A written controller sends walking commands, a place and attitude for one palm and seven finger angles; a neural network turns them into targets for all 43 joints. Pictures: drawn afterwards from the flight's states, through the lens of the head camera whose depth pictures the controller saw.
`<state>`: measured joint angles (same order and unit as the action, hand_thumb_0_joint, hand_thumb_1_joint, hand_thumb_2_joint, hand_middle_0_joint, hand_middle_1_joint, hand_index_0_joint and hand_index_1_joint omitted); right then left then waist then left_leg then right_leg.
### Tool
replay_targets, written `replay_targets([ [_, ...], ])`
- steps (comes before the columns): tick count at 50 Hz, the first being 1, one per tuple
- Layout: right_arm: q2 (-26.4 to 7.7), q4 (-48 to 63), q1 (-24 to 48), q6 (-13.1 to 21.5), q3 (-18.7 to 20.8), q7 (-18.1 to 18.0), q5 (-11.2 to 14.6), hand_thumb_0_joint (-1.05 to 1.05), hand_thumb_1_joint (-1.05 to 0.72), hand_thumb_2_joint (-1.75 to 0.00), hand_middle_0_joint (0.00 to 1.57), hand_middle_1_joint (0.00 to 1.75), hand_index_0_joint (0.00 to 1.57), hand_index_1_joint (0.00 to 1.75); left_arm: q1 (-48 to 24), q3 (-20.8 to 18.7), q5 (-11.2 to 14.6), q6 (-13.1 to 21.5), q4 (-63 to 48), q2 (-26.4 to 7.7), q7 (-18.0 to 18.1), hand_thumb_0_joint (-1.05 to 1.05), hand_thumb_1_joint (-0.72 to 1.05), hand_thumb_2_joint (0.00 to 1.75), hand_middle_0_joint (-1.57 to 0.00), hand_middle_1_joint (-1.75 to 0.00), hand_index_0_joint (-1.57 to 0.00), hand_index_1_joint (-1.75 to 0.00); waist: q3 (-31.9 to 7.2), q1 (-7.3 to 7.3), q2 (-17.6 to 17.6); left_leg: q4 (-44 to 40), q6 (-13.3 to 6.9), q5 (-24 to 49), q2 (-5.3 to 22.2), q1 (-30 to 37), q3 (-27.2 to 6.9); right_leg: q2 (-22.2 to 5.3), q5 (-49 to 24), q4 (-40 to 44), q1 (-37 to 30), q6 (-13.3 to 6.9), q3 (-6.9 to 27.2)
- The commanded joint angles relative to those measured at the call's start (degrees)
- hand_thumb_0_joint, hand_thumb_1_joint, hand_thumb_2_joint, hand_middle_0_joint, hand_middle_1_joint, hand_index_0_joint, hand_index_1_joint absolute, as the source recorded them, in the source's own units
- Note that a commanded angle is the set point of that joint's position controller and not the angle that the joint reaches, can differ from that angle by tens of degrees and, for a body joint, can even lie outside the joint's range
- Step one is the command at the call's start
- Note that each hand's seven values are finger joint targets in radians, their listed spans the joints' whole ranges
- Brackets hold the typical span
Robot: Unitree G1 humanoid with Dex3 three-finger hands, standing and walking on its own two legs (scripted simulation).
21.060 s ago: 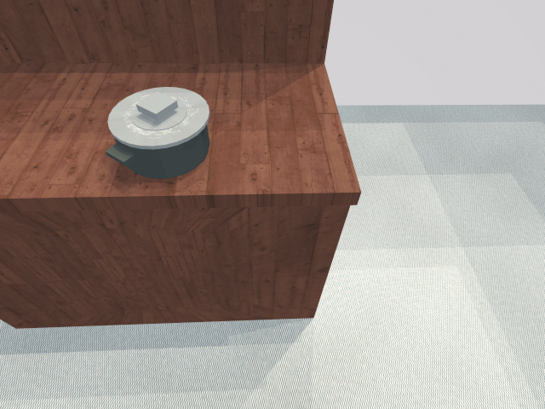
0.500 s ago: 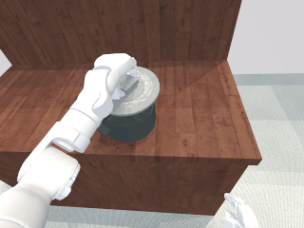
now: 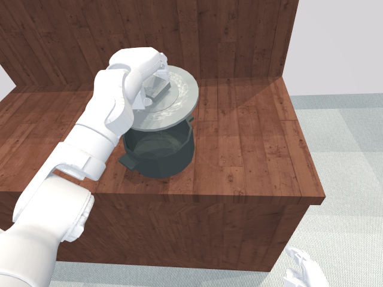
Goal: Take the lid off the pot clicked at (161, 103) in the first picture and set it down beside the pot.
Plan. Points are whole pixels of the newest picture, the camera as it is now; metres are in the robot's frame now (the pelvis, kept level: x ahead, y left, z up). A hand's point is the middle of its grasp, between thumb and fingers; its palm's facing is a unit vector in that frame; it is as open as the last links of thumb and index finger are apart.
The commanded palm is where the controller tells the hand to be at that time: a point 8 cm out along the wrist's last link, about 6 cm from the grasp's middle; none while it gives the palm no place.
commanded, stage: lift the lid straight up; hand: left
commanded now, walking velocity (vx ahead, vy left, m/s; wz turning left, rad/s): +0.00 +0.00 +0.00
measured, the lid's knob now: (153, 88) +0.47 +0.09 +0.20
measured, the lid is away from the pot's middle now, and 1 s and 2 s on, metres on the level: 0.02 0.03 0.14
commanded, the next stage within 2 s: move the lid sideways beside the pot in 0.64 s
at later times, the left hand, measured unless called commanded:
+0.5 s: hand (137, 68) +0.45 +0.11 +0.26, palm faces -0.06 -0.01 -1.00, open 8.9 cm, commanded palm +0.42 +0.11 +0.32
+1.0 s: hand (123, 69) +0.46 +0.14 +0.26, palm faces -0.08 -0.04 -1.00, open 8.9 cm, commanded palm +0.42 +0.15 +0.32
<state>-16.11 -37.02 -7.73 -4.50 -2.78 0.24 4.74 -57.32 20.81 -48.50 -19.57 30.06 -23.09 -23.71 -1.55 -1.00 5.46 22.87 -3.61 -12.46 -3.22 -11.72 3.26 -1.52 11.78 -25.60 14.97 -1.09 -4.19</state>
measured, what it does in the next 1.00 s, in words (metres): stands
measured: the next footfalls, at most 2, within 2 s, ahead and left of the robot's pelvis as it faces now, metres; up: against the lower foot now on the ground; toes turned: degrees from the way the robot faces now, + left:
none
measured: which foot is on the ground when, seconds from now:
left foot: down 0.00-1.00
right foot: down 0.00-1.00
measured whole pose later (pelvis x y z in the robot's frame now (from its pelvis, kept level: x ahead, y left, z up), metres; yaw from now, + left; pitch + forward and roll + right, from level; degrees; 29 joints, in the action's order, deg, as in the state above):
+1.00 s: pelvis +0.00 +0.01 +0.00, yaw -1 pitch +3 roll +0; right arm -16.4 -35.8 -7.7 -5.0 -3.7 -0.4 5.1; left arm -62.6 17.0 -51.1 -21.3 33.0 -26.9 -26.2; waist -2.1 -1.1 5.2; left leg 21.9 -4.0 -12.2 -3.2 -12.5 3.9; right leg -1.4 11.1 -24.4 15.9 -0.7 -3.4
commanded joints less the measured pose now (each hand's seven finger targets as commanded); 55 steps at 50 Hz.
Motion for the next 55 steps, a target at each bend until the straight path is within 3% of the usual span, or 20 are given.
replay_targets([
  [1,-4.84,9.12,8.23,3.16,1.53,-0.30,0.10,0.00,-0.90,-0.90,0.20,0.30,0.20,0.30,-36.72,-9.60,-2.23,-0.49,-12.03,-14.07,3.58,0.00,0.39,1.26,-0.95,-0.90,-0.81,-0.85,-23.36,0.50,-7.87,-1.40,-0.06,13.62,1.57,5.24,-4.86,-0.05,-16.89,0.98,-10.88,-1.67,3.37],
  [7,-5.55,9.34,8.89,2.89,1.52,-0.66,0.25,0.00,-0.90,-0.90,0.20,0.30,0.20,0.30,-36.55,-10.49,-1.43,-0.47,-10.10,-15.51,3.19,0.00,0.39,1.26,-0.95,-0.90,-0.81,-0.85,-22.11,0.14,-8.07,-1.62,-0.06,11.14,1.44,3.77,-4.66,-0.39,-14.53,1.56,-10.55,-1.61,3.42],
  [8,-4.91,9.09,9.04,2.92,1.17,-0.66,0.39,0.00,-0.90,-0.90,0.20,0.30,0.20,0.30,-38.82,-7.82,-2.45,-0.60,-9.61,-13.33,2.96,0.00,0.39,1.26,-0.95,-0.90,-0.81,-0.85,-21.62,-0.41,-7.39,-2.00,0.12,10.32,1.62,4.25,-4.44,-0.11,-13.08,1.51,-8.95,-1.51,3.21],
  [12,-5.08,9.78,9.17,3.95,1.69,-0.67,0.24,0.00,-0.90,-0.90,0.20,0.30,0.20,0.30,-41.32,-8.18,-1.22,0.06,-14.21,-13.79,2.97,0.00,0.39,1.26,-0.95,-0.90,-0.81,-0.85,-25.78,-0.41,-4.96,-0.77,-0.15,13.25,1.47,7.54,-5.37,-0.09,-14.71,1.10,-9.47,-1.86,3.31],
  [16,-4.90,8.14,7.85,4.05,1.01,-1.34,0.40,0.00,-0.90,-0.90,0.20,0.30,0.20,0.30,-43.58,-8.12,-2.22,-0.97,-7.88,-14.17,2.58,0.00,0.39,1.26,-0.95,-0.90,-0.81,-0.85,-21.83,-0.80,-7.53,-2.04,0.01,9.61,1.51,4.98,-4.99,0.10,-11.82,2.01,-7.80,-1.49,3.07],
  [17,-5.64,7.97,7.44,4.07,1.31,-1.29,0.29,0.00,-0.90,-0.90,0.20,0.30,0.20,0.30,-43.74,-8.92,-1.10,-0.46,-9.15,-14.82,2.81,0.00,0.39,1.26,-0.95,-0.90,-0.81,-0.85,-22.52,-0.92,-7.47,-2.01,0.13,10.64,1.50,5.60,-5.49,-0.03,-12.73,1.89,-8.31,-1.71,2.84],
  [18,-5.03,8.25,7.70,4.38,1.02,-1.30,0.20,0.00,-0.90,-0.90,0.20,0.30,0.20,0.30,-44.68,-9.53,-2.43,-0.45,-9.44,-15.93,2.73,0.00,0.39,1.26,-0.95,-0.90,-0.81,-0.85,-24.50,-0.31,-7.37,-2.15,0.15,11.34,1.52,5.83,-5.16,0.09,-13.10,1.43,-9.35,-1.60,3.22],
  [22,-5.27,8.72,8.10,4.59,1.43,-0.92,0.08,0.00,-0.90,-0.90,0.20,0.30,0.20,0.30,-43.79,-8.11,-1.35,-0.13,-11.07,-13.38,2.17,0.00,0.39,1.26,-0.95,-0.90,-0.81,-0.85,-25.87,-0.29,-6.85,-1.39,0.12,15.61,1.54,7.15,-5.63,-0.31,-16.89,1.05,-10.26,-1.92,3.06],
  [24,-5.18,8.18,7.81,3.94,1.04,-0.83,0.13,0.00,-0.90,-0.90,0.20,0.30,0.20,0.30,-41.22,-7.70,-3.02,-1.26,-4.58,-12.79,1.68,0.00,0.39,1.26,-0.95,-0.90,-0.81,-0.85,-22.08,-0.27,-9.03,-1.90,0.25,12.80,1.79,4.62,-5.00,-0.05,-14.40,1.53,-8.42,-1.71,2.74],
  [27,-5.88,8.50,7.77,3.10,1.35,-0.67,0.16,0.00,-0.90,-0.90,0.20,0.30,0.20,0.30,-38.67,-8.06,-1.94,-1.34,-4.25,-12.03,1.57,0.00,0.39,1.26,-0.95,-0.90,-0.81,-0.85,-20.61,-0.15,-8.90,-1.81,0.24,13.08,1.71,4.26,-4.99,-0.30,-14.37,1.68,-7.70,-1.90,2.52],
  [34,-4.81,10.05,7.90,3.92,1.29,-0.72,0.11,0.00,-0.90,-0.90,0.20,0.30,0.20,0.30,-47.45,-8.41,-3.27,-0.75,-13.38,-14.60,1.76,0.00,0.39,1.26,-0.95,-0.90,-0.81,-0.85,-27.48,-0.11,-6.54,-1.22,-0.19,16.96,1.81,7.39,-5.09,-0.10,-17.96,0.76,-11.11,-1.84,3.51],
  [37,-5.82,9.00,6.82,4.10,1.51,-0.95,-0.11,0.00,-0.90,-0.90,0.20,0.30,0.20,0.30,-46.05,-11.23,-2.11,-0.72,-11.85,-17.53,2.21,0.00,0.39,1.26,-0.95,-0.90,-0.81,-0.85,-27.56,-0.07,-7.19,-1.28,-0.15,17.92,1.76,7.04,-5.31,-0.21,-19.74,1.09,-12.31,-1.90,3.51],
  [40,-5.35,8.88,6.68,4.40,1.16,-1.17,-0.29,0.00,-0.90,-0.90,0.20,0.30,0.20,0.30,-44.05,-14.49,-4.09,-1.16,-9.80,-21.20,2.53,0.00,0.39,1.26,-0.95,-0.90,-0.81,-0.85,-27.76,1.34,-7.82,-1.52,-0.09,18.81,1.99,5.80,-4.82,-0.32,-20.78,0.54,-13.82,-1.96,3.82],
  [41,-5.23,8.93,6.86,4.13,0.98,-1.02,-0.17,0.00,-0.90,-0.90,0.20,0.30,0.20,0.30,-42.70,-11.72,-4.32,-1.54,-8.18,-18.02,2.16,0.00,0.39,1.26,-0.95,-0.90,-0.81,-0.85,-26.22,0.89,-7.94,-1.56,0.06,19.28,2.00,5.46,-4.77,-0.31,-20.83,0.65,-12.64,-1.98,3.55],
  [42,-5.93,8.85,6.56,3.81,1.53,-0.74,-0.17,0.00,-0.90,-0.90,0.20,0.30,0.20,0.30,-39.57,-12.63,-2.76,-1.19,-7.93,-17.71,2.26,0.00,0.39,1.26,-0.95,-0.90,-0.81,-0.85,-25.61,0.87,-8.31,-1.26,0.04,19.98,2.04,5.45,-4.89,-0.55,-21.36,1.06,-12.76,-2.02,3.42],
  [45,-5.98,9.36,7.27,2.53,1.12,-1.00,0.08,0.00,-0.90,-0.90,0.20,0.30,0.20,0.30,-35.41,-13.13,-4.63,-2.30,-4.43,-19.27,1.15,0.00,0.39,1.26,-0.95,-0.90,-0.81,-0.85,-22.58,1.28,-11.60,-1.86,-0.05,16.40,2.19,2.59,-3.62,-0.66,-19.79,1.45,-12.37,-1.54,3.61],
  [51,-5.46,10.84,7.69,2.55,1.19,-1.17,0.72,0.00,-0.90,-0.90,0.20,0.30,0.20,0.30,-41.97,-8.37,-4.57,-1.32,-12.69,-16.49,-0.57,0.00,0.39,1.26,-0.95,-0.90,-0.81,-0.85,-24.40,-0.59,-6.03,-1.19,-0.48,16.86,2.12,7.19,-4.57,-0.06,-16.92,1.69,-8.82,-1.71,3.21],
  [52,-5.76,11.33,7.69,3.05,1.56,-1.20,0.64,0.00,-0.90,-0.90,0.20,0.30,0.20,0.30,-43.46,-7.68,-2.99,-0.42,-17.15,-15.75,-0.56,0.00,0.39,1.26,-0.95,-0.90,-0.81,-0.85,-26.35,-1.08,-3.87,-0.48,-0.60,19.29,2.02,9.71,-5.23,-0.25,-17.85,1.76,-8.72,-1.82,3.21],
  [53,-5.34,11.44,6.90,3.75,1.57,-1.30,0.40,0.00,-0.90,-0.90,0.20,0.30,0.20,0.30,-46.40,-11.71,-4.02,0.00,-20.45,-21.20,-0.38,0.00,0.39,1.26,-0.95,-0.90,-0.81,-0.85,-30.52,-0.23,-3.03,-0.50,-0.59,20.59,2.07,11.01,-5.68,0.13,-18.68,1.24,-11.05,-1.75,3.82],
  [55,-5.18,10.91,6.91,4.63,1.43,-1.66,0.27,0.00,-0.90,-0.90,0.20,0.30,0.20,0.30,-47.94,-12.40,-4.09,0.41,-20.98,-22.41,-0.78,0.00,0.39,1.26,-0.95,-0.90,-0.81,-0.85,-32.10,-0.33,-1.39,-0.12,-0.51,22.97,1.88,12.63,-6.17,0.15,-19.91,1.04,-11.31,-1.98,3.76],
])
